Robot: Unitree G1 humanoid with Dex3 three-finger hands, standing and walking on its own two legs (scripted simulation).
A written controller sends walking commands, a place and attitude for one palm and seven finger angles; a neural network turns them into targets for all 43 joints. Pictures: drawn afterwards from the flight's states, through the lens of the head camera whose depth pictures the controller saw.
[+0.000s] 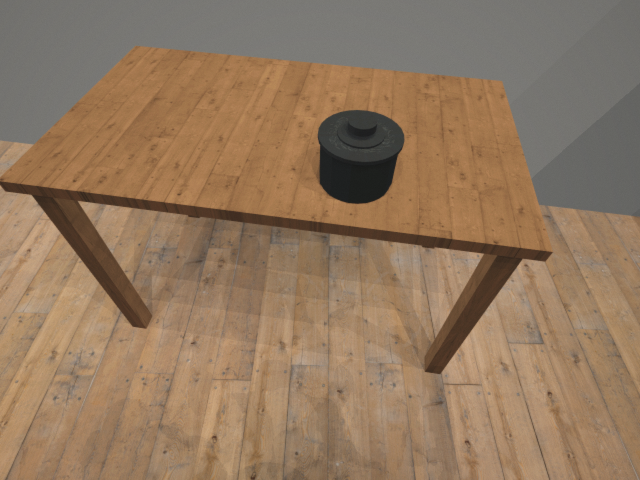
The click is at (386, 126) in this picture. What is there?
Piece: lid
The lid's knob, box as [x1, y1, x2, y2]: [347, 112, 376, 136]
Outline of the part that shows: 348,118 347,127 348,130 353,134 366,136 372,134 375,131 376,119 370,114 361,112 355,113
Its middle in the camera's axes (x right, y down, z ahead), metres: +0.08 -0.21 +0.72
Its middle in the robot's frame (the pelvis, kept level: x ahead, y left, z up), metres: +0.70 -0.04 +0.05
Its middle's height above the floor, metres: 0.83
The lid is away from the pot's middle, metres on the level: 0.00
